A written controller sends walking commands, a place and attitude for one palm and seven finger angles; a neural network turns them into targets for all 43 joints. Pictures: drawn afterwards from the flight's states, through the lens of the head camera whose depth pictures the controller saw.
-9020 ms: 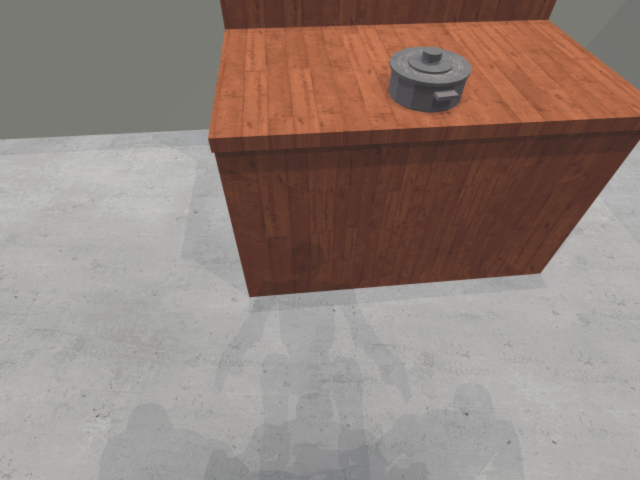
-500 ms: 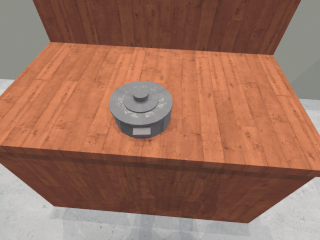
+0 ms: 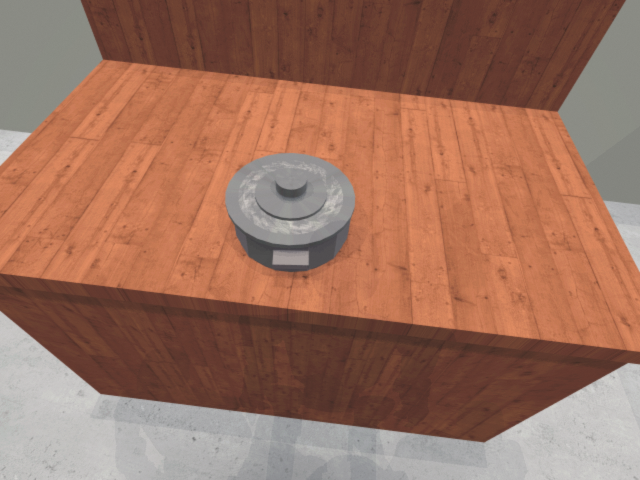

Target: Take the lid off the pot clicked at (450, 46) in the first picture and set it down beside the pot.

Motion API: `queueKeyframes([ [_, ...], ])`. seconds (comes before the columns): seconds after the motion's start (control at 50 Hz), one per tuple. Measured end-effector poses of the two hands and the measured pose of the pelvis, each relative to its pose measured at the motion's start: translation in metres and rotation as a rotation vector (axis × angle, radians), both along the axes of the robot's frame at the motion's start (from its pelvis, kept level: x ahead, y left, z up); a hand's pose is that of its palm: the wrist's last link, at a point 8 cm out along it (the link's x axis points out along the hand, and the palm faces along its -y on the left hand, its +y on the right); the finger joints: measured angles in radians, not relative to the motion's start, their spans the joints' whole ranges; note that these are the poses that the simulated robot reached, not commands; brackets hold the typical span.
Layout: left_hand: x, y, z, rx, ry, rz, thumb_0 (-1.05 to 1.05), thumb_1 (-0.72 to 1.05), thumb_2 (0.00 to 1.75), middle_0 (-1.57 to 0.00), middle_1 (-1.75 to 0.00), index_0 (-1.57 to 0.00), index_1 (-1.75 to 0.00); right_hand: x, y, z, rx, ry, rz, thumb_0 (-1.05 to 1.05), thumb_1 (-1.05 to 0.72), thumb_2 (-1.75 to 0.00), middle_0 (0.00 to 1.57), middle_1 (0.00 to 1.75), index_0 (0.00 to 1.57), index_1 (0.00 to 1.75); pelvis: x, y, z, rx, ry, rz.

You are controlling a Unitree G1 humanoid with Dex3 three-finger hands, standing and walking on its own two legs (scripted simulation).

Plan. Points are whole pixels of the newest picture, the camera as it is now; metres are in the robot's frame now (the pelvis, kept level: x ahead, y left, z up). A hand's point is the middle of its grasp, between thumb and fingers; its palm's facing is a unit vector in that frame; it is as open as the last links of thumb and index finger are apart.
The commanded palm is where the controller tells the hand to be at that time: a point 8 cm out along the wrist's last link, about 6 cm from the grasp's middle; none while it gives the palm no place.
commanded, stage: lift the closed hand beside the body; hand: left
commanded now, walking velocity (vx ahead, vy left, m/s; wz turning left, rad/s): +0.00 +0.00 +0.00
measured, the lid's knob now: (291, 182) +0.51 +0.09 +0.07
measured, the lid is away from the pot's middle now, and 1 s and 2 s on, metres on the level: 0.00 0.00 0.00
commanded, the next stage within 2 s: raise the hand higher, near the body in 0.64 s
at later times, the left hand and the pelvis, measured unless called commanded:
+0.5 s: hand out of the picture +0.11 +0.20 -0.04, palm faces +0.27 -0.92 -0.29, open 3.8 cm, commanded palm +0.07 +0.24 +0.00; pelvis -0.01 -0.02 +0.00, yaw +1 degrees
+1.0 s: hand (127, 459) +0.14 +0.21 +0.02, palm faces +0.23 -0.88 -0.41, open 3.1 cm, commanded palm +0.09 +0.25 +0.06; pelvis +0.01 -0.03 +0.01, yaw +0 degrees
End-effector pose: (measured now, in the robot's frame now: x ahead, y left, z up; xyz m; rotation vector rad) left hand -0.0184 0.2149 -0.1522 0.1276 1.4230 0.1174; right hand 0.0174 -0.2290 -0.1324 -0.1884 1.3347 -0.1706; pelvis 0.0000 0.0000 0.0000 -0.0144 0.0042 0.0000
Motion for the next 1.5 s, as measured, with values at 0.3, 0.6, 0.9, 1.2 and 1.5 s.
queueKeyframes([
  [0.3,0.136,0.008,0.115,0.150,-0.740,-0.037,0.01,0.93,0.90,-0.47,-0.59,-0.46,-0.60,0.144,0.002,0.056,0.072,-0.689,0.054,0.01,-0.91,-0.90,0.20,0.30,0.20,0.30,-0.003,-0.001,0.002,0.018,-0.009,-0.011],
  [0.6,0.097,0.026,0.152,0.271,-0.829,0.056,0.01,0.90,0.90,-1.09,-1.27,-1.08,-1.27,0.184,-0.008,0.085,-0.005,-0.757,0.214,0.01,-0.91,-0.90,0.20,0.30,0.20,0.30,-0.007,-0.024,0.003,0.003,-0.022,0.024],
  [0.9,0.121,0.029,0.192,0.340,-0.916,-0.050,0.01,0.90,0.90,-1.29,-1.49,-1.28,-1.49,0.146,-0.019,0.050,0.017,-0.602,0.093,0.02,-0.91,-0.90,0.20,0.30,0.20,0.30,0.006,-0.027,0.005,0.014,-0.031,-0.002],
  [1.2,0.138,0.034,0.225,0.383,-1.049,-0.066,0.02,0.89,0.90,-1.30,-1.50,-1.29,-1.50,0.186,-0.015,0.069,0.004,-0.700,0.133,0.02,-0.91,-0.90,0.20,0.30,0.20,0.30,0.014,-0.023,0.006,0.017,-0.036,-0.002],
  [1.5,0.154,0.038,0.266,0.431,-1.215,-0.108,0.02,0.89,0.90,-1.30,-1.50,-1.30,-1.50,0.188,0.004,0.068,0.051,-0.696,0.168,0.01,-0.91,-0.90,0.20,0.30,0.20,0.30,0.013,-0.019,0.007,0.015,-0.045,0.000],
])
